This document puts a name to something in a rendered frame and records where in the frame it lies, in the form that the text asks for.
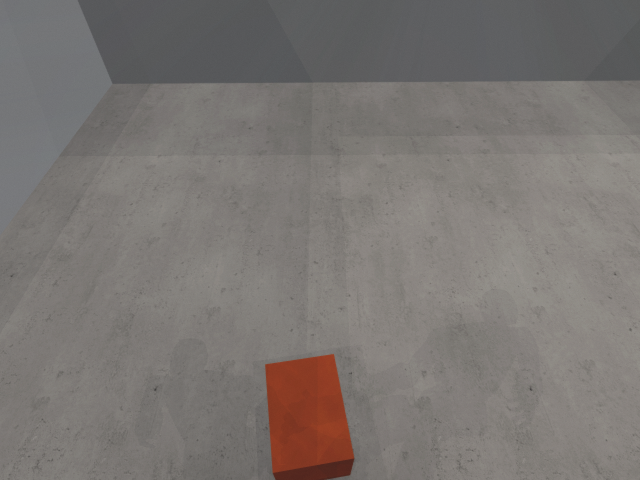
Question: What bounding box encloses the carton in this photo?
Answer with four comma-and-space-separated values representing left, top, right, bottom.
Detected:
265, 354, 354, 480

